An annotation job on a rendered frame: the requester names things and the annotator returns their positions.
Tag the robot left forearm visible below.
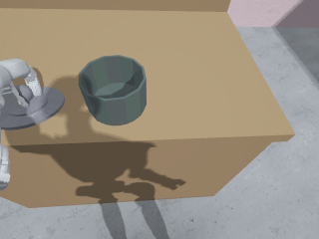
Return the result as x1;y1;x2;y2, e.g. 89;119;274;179
0;65;11;142

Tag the table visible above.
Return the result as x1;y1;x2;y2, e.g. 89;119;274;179
0;0;295;208

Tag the lid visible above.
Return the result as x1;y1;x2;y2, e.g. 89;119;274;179
0;87;65;130

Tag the knob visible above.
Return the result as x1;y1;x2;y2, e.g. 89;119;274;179
14;85;33;102

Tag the left robot hand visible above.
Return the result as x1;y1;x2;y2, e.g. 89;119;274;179
0;59;42;109

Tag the robot left upper arm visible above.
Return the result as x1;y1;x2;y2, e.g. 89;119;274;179
0;143;11;191

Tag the pot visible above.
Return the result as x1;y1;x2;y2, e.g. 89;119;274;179
78;55;147;126

